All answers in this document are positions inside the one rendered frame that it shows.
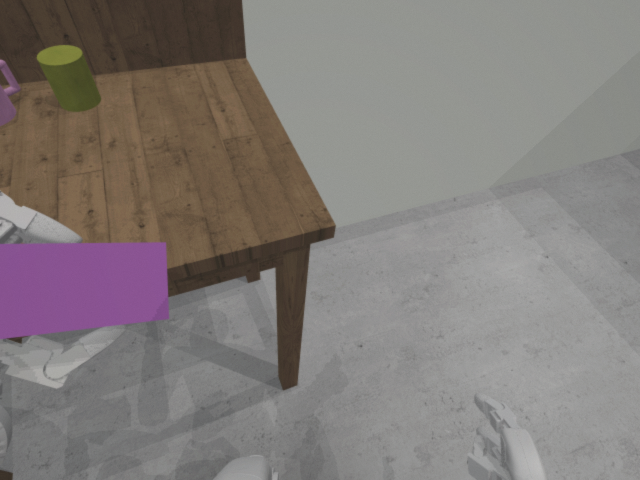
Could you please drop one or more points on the table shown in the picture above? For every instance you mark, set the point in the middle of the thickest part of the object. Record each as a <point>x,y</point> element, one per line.
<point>183,148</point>

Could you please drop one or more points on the sponge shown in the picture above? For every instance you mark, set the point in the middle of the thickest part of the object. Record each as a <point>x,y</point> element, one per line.
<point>57,287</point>

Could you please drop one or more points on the left robot thigh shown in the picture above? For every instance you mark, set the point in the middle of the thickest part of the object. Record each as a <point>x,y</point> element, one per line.
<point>248,468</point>

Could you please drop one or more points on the left robot hand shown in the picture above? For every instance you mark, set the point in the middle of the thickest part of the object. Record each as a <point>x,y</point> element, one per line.
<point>41,360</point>

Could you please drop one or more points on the right robot hand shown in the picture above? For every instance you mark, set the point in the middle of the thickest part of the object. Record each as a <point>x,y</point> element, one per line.
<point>514,454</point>

